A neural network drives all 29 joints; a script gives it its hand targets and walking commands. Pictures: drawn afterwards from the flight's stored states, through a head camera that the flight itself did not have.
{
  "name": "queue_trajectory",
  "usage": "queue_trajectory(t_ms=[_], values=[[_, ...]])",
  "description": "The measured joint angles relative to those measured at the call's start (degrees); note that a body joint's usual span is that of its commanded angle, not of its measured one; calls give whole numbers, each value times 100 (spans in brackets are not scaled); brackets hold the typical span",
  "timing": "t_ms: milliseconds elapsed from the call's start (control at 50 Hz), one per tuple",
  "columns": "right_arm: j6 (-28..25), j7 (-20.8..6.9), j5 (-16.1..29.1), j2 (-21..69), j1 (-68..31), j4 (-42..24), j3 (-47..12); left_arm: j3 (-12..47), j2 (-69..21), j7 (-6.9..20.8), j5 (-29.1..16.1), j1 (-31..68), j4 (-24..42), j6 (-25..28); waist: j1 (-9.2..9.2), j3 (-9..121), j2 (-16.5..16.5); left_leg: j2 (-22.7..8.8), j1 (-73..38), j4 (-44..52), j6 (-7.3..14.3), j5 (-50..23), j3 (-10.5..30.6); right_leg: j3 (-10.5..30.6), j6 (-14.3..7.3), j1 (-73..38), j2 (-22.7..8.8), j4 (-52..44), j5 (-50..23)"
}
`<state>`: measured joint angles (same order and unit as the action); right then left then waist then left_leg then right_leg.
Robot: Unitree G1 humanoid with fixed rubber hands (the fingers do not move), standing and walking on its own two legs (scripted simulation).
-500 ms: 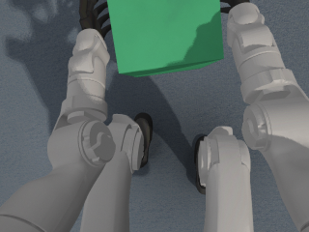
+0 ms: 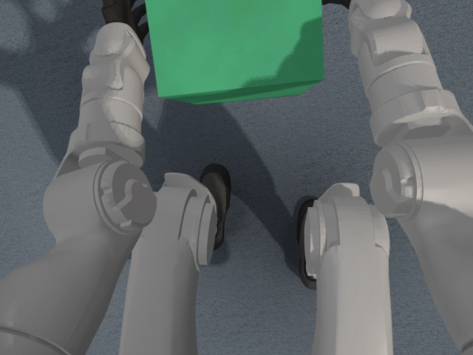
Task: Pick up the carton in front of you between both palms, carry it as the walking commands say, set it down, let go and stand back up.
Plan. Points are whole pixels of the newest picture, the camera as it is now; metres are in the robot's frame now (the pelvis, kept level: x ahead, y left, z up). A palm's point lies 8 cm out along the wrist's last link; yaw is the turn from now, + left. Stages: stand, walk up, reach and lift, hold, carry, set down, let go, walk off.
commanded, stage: set down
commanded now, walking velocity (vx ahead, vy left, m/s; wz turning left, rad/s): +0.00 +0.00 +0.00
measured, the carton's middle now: (239, 32) +0.53 +0.05 -0.25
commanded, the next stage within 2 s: let go in 1.62 s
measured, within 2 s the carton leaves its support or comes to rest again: rests again in 0.02 s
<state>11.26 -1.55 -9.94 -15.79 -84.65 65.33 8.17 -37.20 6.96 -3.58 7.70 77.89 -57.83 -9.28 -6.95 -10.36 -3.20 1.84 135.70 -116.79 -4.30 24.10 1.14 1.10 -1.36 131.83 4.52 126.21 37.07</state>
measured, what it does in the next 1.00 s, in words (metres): rises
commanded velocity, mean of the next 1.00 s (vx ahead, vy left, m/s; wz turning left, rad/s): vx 0.00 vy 0.00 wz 0.00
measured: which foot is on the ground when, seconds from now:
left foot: down 0.00-1.00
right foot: down 0.00-1.00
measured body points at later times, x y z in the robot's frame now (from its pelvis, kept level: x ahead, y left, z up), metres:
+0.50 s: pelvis +0.00 +0.01 +0.00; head +0.37 -0.04 +0.24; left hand +0.50 +0.23 -0.18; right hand +0.56 -0.15 -0.21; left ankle +0.15 +0.13 -0.34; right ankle +0.08 -0.10 -0.34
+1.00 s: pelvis +0.00 +0.01 +0.07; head +0.34 +0.00 +0.36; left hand +0.49 +0.22 -0.06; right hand +0.59 -0.16 -0.06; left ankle +0.15 +0.13 -0.34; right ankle +0.08 -0.10 -0.34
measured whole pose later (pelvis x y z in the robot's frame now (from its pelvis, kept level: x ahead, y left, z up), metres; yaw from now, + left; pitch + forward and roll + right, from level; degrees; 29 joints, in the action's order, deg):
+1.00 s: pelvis +0.00 +0.01 +0.07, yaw -1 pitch +44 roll +2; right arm 9.0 -1.2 5.0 -27.4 -79.9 62.7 1.5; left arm -17.6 5.8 -12.2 -7.4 61.4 -41.1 -7.6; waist -7.8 -5.3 0.8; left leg 2.1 125.1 -104.9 -2.8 23.7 1.1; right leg 1.6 -0.3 120.6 3.5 112.9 36.1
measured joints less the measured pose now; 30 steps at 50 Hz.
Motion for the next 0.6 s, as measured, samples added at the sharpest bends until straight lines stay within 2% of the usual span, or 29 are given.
queue_trajectory(t_ms=[200, 320, 360, 440, 520, 600], values=[[-130, -218, -195, 95, 4, -117, 166, 31, 190, 45, -131, -13, -177, 113, 85, -147, -95, 31, -43, -52, 30, 22, -40, 39, 36, -80, -31, 59, 65], [-287, -222, -86, -29, -15, -88, -44, 157, 264, 72, -328, 57, -381, 262, 65, -356, -140, 36, -135, -112, 19, 28, -77, 78, 68, -173, -35, 140, 90], [-392, -93, 103, -187, -12, 7, -277, 379, 324, 17, -537, 63, -522, 427, 39, -473, -159, 36, -189, -122, 16, 28, -105, 107, 84, -220, -36, 168, 99], [-601, 214, 799, -716, 93, 159, -804, 1101, 525, -235, -1234, -19, -908, 737, 1, -683, -164, 20, -277, -122, 38, 30, -149, 152, 109, -292, -25, 184, 102], [-718, 252, 1473, -1095, 146, 142, -1290, 1675, 741, -326, -1813, -185, -1006, 910, 27, -758, -117, -7, -297, -148, 69, 53, -144, 144, 121, -316, -5, 185, 105], [-746, 221, 1845, -1247, 31, 63, -1569, 1985, 804, -380, -2130, -315, -781, 973, 29, -705, -55, -32, -277, -154, 82, 58, -139, 139, 133, -294, 15, 169, 91]])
